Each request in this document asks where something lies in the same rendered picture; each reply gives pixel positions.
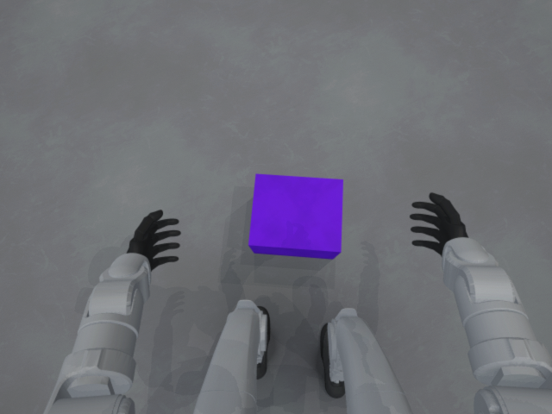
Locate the left robot upper arm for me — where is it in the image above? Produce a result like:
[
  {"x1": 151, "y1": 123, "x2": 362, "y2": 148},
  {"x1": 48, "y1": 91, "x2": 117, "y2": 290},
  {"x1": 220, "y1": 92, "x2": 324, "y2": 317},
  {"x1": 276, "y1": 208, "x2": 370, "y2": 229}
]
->
[{"x1": 48, "y1": 394, "x2": 135, "y2": 414}]

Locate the left robot foot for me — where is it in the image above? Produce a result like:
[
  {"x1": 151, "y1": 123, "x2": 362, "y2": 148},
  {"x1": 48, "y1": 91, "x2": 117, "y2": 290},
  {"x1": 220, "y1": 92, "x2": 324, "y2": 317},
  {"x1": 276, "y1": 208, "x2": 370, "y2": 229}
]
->
[{"x1": 257, "y1": 306, "x2": 270, "y2": 379}]

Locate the left robot hand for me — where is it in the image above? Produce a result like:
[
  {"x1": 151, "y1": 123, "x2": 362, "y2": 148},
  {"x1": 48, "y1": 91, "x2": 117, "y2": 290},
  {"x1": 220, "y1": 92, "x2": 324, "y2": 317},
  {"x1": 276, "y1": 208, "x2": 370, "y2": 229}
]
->
[{"x1": 127, "y1": 210, "x2": 181, "y2": 272}]

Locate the right robot thigh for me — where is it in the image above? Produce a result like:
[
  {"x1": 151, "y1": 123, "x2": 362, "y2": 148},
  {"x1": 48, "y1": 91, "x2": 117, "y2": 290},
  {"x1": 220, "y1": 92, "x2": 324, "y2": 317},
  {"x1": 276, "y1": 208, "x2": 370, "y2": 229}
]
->
[{"x1": 328, "y1": 317, "x2": 413, "y2": 414}]

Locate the right robot hand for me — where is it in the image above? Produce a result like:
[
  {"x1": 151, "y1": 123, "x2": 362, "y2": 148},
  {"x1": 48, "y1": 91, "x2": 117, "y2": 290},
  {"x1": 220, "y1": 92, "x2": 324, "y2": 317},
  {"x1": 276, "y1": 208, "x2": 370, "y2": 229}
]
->
[{"x1": 410, "y1": 192, "x2": 468, "y2": 256}]

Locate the left robot forearm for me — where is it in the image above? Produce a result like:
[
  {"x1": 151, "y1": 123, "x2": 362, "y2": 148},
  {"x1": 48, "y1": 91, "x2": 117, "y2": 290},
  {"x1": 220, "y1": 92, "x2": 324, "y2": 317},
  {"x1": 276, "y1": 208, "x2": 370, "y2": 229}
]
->
[{"x1": 43, "y1": 253, "x2": 151, "y2": 414}]

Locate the right robot upper arm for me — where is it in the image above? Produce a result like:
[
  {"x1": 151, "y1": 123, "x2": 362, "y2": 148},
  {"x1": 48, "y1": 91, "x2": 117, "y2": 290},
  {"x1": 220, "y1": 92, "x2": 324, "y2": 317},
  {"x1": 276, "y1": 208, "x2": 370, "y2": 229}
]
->
[{"x1": 474, "y1": 386, "x2": 552, "y2": 414}]

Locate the right robot forearm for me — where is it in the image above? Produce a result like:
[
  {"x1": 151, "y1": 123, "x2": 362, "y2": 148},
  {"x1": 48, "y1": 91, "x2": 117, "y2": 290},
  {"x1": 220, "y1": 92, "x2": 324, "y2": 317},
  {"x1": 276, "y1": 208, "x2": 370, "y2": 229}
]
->
[{"x1": 442, "y1": 237, "x2": 552, "y2": 389}]

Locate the carton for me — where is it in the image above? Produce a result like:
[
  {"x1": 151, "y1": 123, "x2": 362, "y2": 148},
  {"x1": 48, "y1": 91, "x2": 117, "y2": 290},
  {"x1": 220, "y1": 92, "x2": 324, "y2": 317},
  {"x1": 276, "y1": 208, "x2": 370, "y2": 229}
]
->
[{"x1": 248, "y1": 174, "x2": 343, "y2": 260}]

